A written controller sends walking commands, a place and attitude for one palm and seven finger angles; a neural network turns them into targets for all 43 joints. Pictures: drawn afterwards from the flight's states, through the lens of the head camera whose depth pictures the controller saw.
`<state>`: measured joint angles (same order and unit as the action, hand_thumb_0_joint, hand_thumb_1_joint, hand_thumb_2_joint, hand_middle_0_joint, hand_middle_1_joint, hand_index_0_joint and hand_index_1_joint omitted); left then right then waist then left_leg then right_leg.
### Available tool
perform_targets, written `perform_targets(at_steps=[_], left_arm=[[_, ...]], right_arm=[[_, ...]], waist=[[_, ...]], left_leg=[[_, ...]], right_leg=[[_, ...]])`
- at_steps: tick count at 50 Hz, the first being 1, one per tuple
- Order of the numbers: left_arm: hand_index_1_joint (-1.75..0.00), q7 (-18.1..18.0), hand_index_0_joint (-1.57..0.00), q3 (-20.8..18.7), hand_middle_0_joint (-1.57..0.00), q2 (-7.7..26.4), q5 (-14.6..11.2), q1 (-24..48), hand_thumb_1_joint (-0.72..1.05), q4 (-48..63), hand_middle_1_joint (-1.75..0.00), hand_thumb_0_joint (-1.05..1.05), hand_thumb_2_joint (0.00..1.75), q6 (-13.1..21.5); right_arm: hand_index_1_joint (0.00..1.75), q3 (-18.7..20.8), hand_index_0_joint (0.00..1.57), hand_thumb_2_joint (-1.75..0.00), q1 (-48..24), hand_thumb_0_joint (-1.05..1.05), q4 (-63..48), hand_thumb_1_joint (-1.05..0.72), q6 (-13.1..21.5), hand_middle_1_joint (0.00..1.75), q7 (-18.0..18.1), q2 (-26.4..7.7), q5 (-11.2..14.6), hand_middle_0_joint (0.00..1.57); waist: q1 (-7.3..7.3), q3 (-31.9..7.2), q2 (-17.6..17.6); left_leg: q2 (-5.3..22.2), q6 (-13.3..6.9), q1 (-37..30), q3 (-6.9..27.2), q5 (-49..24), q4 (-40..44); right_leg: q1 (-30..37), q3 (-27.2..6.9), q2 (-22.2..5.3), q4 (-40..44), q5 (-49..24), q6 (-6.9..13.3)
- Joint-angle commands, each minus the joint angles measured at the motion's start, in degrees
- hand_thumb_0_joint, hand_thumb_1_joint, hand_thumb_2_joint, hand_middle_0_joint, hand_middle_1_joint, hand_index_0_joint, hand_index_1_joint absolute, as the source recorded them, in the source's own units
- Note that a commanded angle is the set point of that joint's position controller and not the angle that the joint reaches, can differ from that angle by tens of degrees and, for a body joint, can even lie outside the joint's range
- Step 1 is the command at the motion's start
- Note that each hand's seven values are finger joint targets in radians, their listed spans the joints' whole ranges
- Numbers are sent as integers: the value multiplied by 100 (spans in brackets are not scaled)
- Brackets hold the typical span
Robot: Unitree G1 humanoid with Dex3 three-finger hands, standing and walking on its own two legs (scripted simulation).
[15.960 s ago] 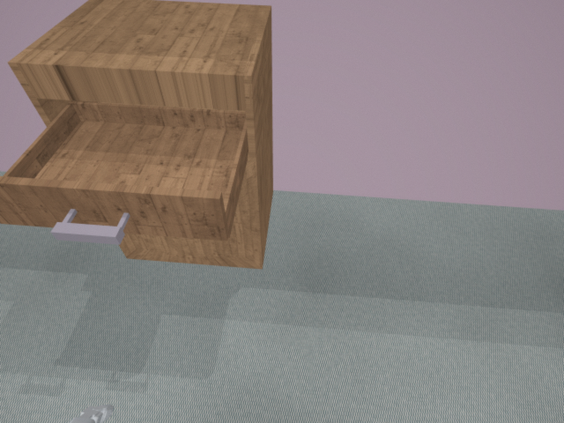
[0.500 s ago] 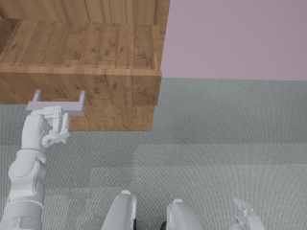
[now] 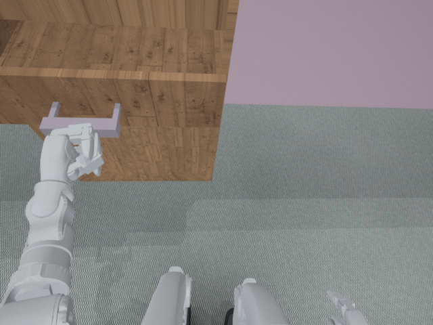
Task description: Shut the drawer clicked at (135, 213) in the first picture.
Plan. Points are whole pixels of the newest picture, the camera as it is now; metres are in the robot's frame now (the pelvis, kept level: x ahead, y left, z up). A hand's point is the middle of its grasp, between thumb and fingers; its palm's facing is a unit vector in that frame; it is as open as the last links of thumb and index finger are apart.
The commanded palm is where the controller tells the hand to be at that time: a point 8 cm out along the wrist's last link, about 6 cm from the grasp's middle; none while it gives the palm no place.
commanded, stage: push the drawer shut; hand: left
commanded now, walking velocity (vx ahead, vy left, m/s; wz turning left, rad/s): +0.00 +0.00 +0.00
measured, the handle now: (84, 117) +0.48 +0.27 +0.03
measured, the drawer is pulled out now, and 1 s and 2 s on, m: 0.14 0.02 0.00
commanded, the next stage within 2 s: pull the fist back off the drawer in 1.50 s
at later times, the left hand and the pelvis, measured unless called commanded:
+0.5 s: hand (101, 122) +0.47 +0.24 +0.03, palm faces +0.06 -1.00 -0.05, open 3.0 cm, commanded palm +0.47 +0.28 +0.03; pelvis +0.00 -0.01 -0.02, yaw -2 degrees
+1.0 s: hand (103, 100) +0.52 +0.25 +0.03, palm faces +0.06 -1.00 -0.04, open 3.1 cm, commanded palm +0.53 +0.27 +0.03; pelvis -0.01 +0.01 -0.02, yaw -3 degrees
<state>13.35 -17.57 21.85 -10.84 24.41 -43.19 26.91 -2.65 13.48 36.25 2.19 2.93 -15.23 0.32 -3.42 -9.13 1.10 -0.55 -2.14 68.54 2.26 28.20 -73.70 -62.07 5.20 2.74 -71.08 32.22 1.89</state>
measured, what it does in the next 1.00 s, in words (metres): stands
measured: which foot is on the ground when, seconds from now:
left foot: down 0.00-1.00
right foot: down 0.00-1.00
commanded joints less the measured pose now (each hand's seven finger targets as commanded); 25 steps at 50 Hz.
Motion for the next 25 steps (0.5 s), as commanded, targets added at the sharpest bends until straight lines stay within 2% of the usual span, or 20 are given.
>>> perform_targets(at_steps=[1,3,5,8,10,12,14,15,16,17,18,21,22,25], left_arm=[[-160,-66,-140,-463,-140,1511,-54,2763,90,996,-160,0,90,419],[-160,-3,-140,-534,-140,1611,-56,2873,90,777,-160,0,90,418],[-160,73,-140,-726,-140,1936,-66,3138,90,610,-160,0,90,439],[-160,220,-140,-574,-140,1853,-57,3470,90,331,-160,0,90,423],[-160,265,-140,-824,-140,2217,-67,3608,90,165,-160,0,90,388],[-160,337,-140,-737,-140,2143,-85,3765,90,33,-160,0,90,357],[-160,379,-140,-1007,-140,2512,-66,3825,90,-88,-160,0,90,325],[-160,407,-140,-920,-140,2417,-71,3850,90,-177,-160,0,90,291],[-160,419,-140,-983,-140,2524,-54,3917,90,-237,-160,0,90,268],[-160,463,-140,-908,-140,2484,-58,4063,90,-205,-160,0,90,268],[-160,464,-140,-1066,-140,2665,-35,4059,90,-277,-160,0,90,243],[-160,494,-140,-1132,-140,2762,-29,4118,90,-314,-160,0,90,195],[-160,482,-140,-1200,-140,2809,-36,4096,90,-345,-160,0,90,197],[-160,476,-140,-1168,-140,2824,25,4243,90,-522,-160,0,90,139]], right_arm=[[30,397,20,-90,464,0,-385,-90,94,30,90,-1043,-7,20],[30,376,20,-90,501,0,-369,-90,72,30,84,-1039,-5,20],[30,353,20,-90,511,0,-341,-90,43,30,109,-1048,4,20],[30,325,20,-90,577,0,-316,-90,30,30,101,-1033,15,20],[30,323,20,-90,635,0,-295,-90,9,30,116,-1076,7,20],[30,325,20,-90,713,0,-298,-90,11,30,108,-1077,7,20],[30,324,20,-90,758,0,-266,-90,-13,30,104,-1115,4,20],[30,321,20,-90,788,0,-276,-90,-28,30,97,-1107,12,20],[30,316,20,-90,813,0,-274,-90,-36,30,92,-1120,8,20],[30,320,20,-90,838,0,-274,-90,-26,30,86,-1105,2,20],[30,321,20,-90,886,0,-252,-90,-47,30,78,-1140,0,20],[30,328,20,-90,957,0,-241,-90,-81,30,47,-1139,-12,20],[30,328,20,-90,1002,0,-249,-90,-92,30,31,-1147,-22,20],[30,332,20,-90,1057,0,-215,-90,-141,30,7,-1158,-24,20]], waist=[[-319,-2320,571],[-337,-2375,538],[-354,-2326,569],[-434,-2315,775],[-438,-2402,633],[-506,-2484,682],[-436,-2594,754],[-512,-2575,630],[-488,-2591,677],[-535,-2647,781],[-480,-2701,827],[-486,-2823,888],[-495,-2872,774],[-582,-2694,791]], left_leg=[[183,83,-2415,383,-847,927],[166,49,-2225,314,-851,840],[173,25,-1938,239,-749,743],[173,13,-1952,239,-766,697],[192,-10,-1754,208,-803,603],[187,-37,-1747,216,-849,545],[205,-20,-1673,206,-966,499],[206,-44,-1603,184,-962,471],[207,-43,-1524,187,-962,450],[210,-60,-1590,197,-1047,406],[218,-41,-1659,213,-1135,428],[233,-46,-1688,209,-1325,383],[240,-60,-1638,220,-1362,355],[264,-57,-1586,222,-1286,367]], right_leg=[[253,-349,-28,1036,-769,13],[367,-405,-12,1033,-791,5],[476,-506,-14,1053,-724,-6],[346,-514,6,1011,-733,5],[492,-580,4,1012,-765,-12],[420,-584,15,969,-810,-12],[513,-608,19,932,-896,-12],[542,-638,20,969,-918,-33],[563,-648,18,951,-911,-29],[510,-648,31,909,-992,-19],[480,-597,35,881,-1048,-10],[537,-611,39,867,-1224,-25],[573,-615,54,836,-1266,-26],[423,-572,56,866,-1182,-45]])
